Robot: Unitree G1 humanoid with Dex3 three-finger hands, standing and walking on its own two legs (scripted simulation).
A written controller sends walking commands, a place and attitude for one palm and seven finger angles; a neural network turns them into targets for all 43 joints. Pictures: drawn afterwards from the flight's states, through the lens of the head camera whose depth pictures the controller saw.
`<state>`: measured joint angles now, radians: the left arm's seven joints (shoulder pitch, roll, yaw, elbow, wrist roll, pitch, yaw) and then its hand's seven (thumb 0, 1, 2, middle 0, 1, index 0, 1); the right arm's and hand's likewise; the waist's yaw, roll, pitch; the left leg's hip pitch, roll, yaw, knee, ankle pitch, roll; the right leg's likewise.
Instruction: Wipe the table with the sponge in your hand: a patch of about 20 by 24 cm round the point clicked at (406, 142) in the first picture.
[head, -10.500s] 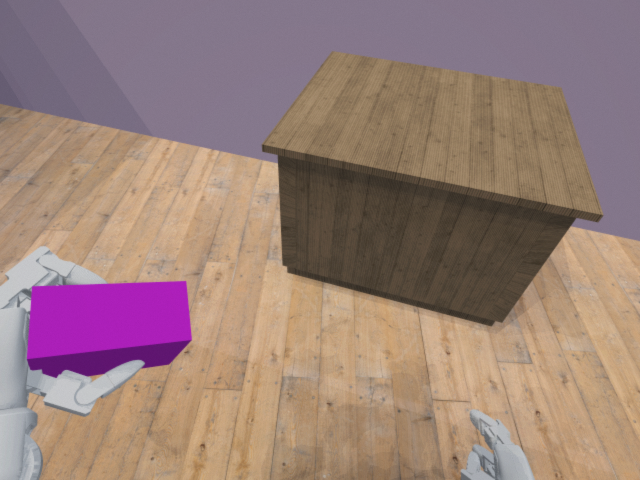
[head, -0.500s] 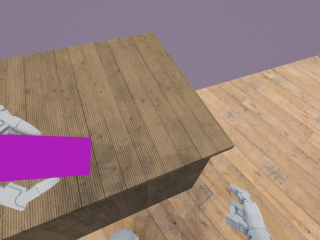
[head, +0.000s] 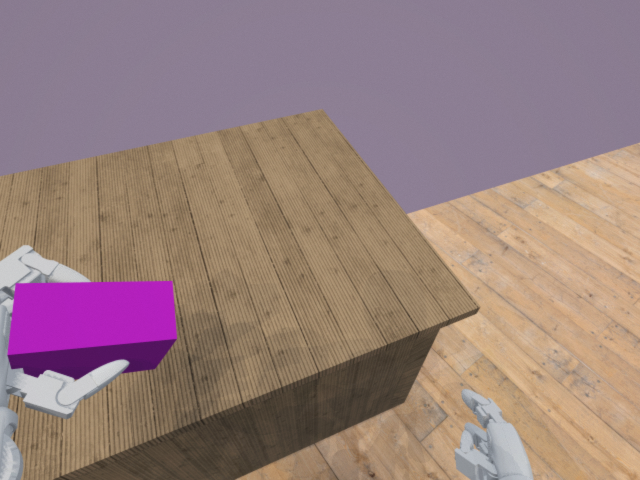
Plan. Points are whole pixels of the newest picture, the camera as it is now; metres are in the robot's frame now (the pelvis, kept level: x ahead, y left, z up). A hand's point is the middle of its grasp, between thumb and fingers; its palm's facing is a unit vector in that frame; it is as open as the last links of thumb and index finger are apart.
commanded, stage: come to a stop and stand still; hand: left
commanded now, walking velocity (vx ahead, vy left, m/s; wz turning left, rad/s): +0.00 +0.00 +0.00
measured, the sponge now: (119, 331) +0.22 +0.22 +0.14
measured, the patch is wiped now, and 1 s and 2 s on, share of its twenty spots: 0.00 0.00 0.00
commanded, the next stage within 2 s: look again from close up in 0.90 s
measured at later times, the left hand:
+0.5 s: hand (90, 293) +0.26 +0.26 +0.14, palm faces +0.27 -0.85 -0.45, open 10.2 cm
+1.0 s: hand (64, 270) +0.28 +0.29 +0.15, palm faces +0.37 -0.84 -0.40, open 10.2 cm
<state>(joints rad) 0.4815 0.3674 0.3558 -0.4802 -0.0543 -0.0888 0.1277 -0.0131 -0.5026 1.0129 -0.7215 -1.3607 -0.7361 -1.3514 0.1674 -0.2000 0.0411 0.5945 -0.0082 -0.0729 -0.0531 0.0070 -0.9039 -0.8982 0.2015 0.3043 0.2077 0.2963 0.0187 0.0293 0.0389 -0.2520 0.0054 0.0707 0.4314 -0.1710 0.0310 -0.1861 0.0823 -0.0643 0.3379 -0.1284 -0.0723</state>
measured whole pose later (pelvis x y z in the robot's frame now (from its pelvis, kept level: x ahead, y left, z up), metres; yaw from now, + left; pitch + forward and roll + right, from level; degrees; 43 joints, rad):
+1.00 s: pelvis +0.06 +0.04 +0.00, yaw +1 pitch +1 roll -2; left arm 0.44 0.40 0.38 -0.50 -0.05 -0.19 0.08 -0.01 -0.50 1.01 -0.72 -1.36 -0.74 -1.35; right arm 0.18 -0.19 0.04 0.53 0.00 -0.11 -0.03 0.01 -0.90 -0.90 0.20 0.30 0.21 0.30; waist 0.02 -0.03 0.05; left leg -0.22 -0.04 0.07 0.44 -0.24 0.08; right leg -0.17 0.03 -0.06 0.38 -0.24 -0.02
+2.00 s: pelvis +0.05 +0.04 +0.00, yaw +1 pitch +1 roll -1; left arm 0.45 0.42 0.34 -0.44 -0.04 -0.26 0.05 -0.01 -0.50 1.02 -0.72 -1.36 -0.74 -1.35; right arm 0.23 -0.18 0.03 0.58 0.01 -0.16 -0.03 0.01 -0.91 -0.90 0.20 0.30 0.20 0.30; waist 0.02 -0.04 0.06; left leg -0.25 -0.05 0.09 0.44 -0.23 0.09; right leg -0.22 0.02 -0.04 0.44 -0.24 -0.02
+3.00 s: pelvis +0.03 +0.02 +0.00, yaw +1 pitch +0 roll -2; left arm 0.45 0.37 0.33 -0.46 -0.04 -0.19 0.10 -0.02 -0.50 1.02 -0.72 -1.36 -0.74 -1.35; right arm 0.21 -0.22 0.02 0.58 0.01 -0.13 -0.05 0.01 -0.91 -0.90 0.20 0.30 0.21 0.30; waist 0.01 -0.01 0.04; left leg -0.24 -0.02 0.08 0.42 -0.20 0.07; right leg -0.17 0.06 -0.05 0.35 -0.18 -0.04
